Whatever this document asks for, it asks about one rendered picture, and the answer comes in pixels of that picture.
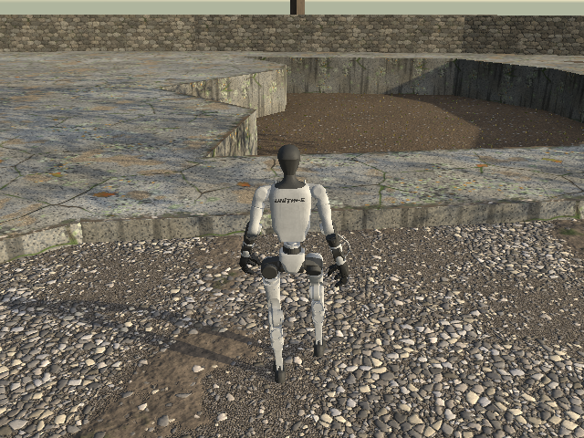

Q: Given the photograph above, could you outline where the robot right hand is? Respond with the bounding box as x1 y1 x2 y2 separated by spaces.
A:
328 262 349 287

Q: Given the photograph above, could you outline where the robot right forearm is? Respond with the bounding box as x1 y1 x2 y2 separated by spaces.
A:
326 221 346 266

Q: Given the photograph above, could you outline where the robot left forearm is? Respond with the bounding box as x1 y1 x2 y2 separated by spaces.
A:
241 221 257 257

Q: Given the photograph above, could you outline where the left robot foot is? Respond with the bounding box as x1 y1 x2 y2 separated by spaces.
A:
273 360 287 383

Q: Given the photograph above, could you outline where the robot right upper arm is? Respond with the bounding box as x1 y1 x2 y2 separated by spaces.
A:
309 183 335 235

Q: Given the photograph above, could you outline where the robot left hand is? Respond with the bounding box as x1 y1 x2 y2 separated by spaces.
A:
239 255 261 275

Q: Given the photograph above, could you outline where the robot left upper arm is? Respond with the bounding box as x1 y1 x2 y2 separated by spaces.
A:
247 184 271 235

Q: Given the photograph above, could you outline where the left robot shin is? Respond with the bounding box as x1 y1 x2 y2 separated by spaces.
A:
268 311 284 370

